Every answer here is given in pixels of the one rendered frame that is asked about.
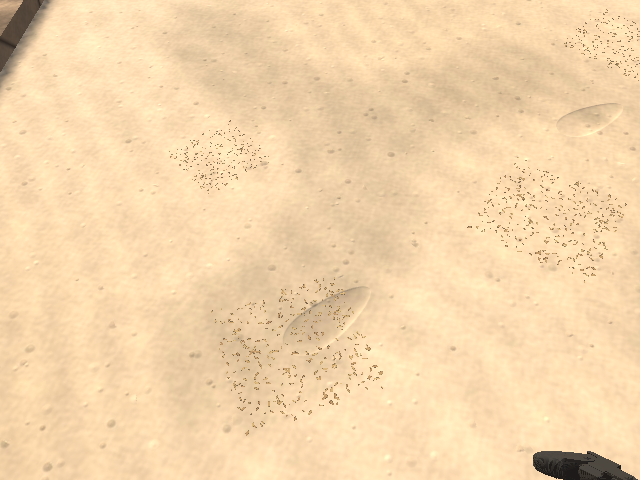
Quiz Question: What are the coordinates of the robot right hand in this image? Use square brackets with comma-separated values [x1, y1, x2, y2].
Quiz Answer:
[533, 451, 638, 480]

